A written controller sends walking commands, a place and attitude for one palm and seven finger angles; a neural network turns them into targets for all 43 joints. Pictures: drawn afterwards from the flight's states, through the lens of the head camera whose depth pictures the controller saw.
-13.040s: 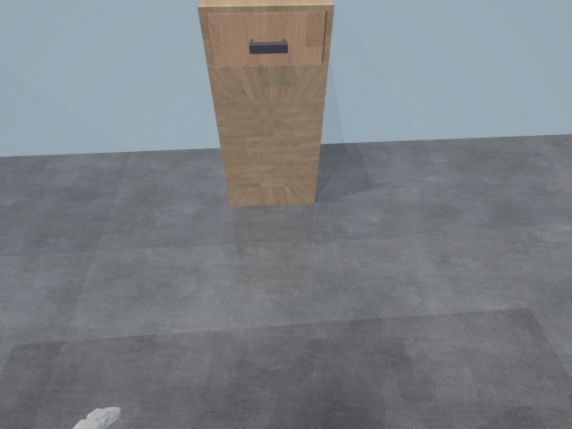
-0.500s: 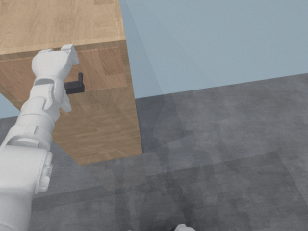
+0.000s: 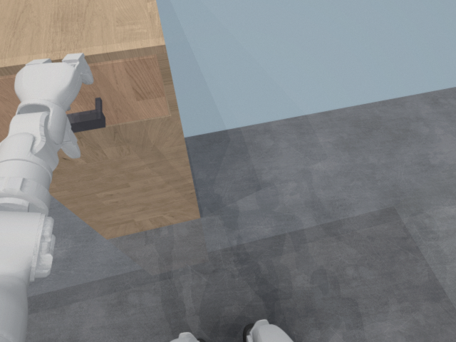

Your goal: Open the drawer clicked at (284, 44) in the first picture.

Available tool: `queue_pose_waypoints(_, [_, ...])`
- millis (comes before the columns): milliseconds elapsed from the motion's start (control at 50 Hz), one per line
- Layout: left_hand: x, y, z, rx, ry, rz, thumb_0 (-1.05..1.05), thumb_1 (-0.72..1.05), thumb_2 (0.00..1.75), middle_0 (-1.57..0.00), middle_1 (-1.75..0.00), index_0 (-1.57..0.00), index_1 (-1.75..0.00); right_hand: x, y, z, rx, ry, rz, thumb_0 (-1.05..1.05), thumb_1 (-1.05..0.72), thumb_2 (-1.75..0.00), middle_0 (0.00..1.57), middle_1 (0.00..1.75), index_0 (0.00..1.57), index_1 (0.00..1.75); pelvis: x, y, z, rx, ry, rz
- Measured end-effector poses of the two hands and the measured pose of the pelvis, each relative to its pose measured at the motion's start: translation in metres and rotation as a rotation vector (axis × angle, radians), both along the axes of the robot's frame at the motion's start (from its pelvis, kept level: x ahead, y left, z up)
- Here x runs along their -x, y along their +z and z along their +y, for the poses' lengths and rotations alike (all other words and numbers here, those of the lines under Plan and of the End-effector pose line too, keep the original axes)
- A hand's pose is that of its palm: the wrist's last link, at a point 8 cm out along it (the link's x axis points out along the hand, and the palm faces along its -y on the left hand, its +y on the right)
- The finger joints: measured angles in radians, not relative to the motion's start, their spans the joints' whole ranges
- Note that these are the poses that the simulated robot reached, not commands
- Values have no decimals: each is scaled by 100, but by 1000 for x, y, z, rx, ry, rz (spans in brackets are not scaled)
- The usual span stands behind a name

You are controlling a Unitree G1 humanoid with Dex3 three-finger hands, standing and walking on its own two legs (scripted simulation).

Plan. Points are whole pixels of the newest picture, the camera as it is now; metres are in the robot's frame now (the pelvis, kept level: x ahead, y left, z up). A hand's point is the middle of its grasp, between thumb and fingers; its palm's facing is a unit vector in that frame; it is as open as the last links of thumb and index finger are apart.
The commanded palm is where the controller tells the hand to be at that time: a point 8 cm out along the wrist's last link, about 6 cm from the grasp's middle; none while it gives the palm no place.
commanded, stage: move the hooked fingers above the handle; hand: left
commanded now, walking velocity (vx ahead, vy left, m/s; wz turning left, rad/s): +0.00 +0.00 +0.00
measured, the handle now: (71, 115) +0.55 +0.27 +0.04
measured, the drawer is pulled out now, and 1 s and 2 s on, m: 0.00 0.00 0.00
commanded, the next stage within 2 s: none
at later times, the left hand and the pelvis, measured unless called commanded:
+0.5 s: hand (67, 107) +0.52 +0.24 +0.10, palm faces +0.00 +0.00 -1.00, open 13.7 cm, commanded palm +0.51 +0.29 +0.14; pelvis +0.00 +0.01 +0.00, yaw +0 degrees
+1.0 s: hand (67, 106) +0.52 +0.24 +0.10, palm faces -0.01 +0.00 -1.00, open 13.7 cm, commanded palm +0.51 +0.29 +0.14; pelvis +0.00 +0.00 +0.00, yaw +0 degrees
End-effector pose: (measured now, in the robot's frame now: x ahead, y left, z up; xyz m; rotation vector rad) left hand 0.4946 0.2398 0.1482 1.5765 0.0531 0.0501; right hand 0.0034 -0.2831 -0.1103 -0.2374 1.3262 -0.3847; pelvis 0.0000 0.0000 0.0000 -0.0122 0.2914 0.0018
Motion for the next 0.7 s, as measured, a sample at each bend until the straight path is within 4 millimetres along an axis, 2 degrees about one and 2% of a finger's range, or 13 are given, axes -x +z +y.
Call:
queue_pose_waypoints(100, [0,0,0,4,4,-7,-1,-49,30,-42,-122,-33,-121,-3,0,2,-1,-2,-8,0,-91,-90,20,29,20,30,0,1,2,1,-3,-2])
queue_pose_waypoints(420, [-1,1,0,4,6,6,0,-49,30,-43,-122,-34,-121,-30,-6,26,-49,31,-68,0,-91,-90,20,30,21,30,-3,2,9,2,-2,-8])
queue_pose_waypoints(700, [-1,0,0,5,12,-9,0,-49,30,-44,-122,-34,-122,-25,-4,20,-34,35,-45,0,-91,-90,20,30,21,30,-4,1,8,3,4,-8])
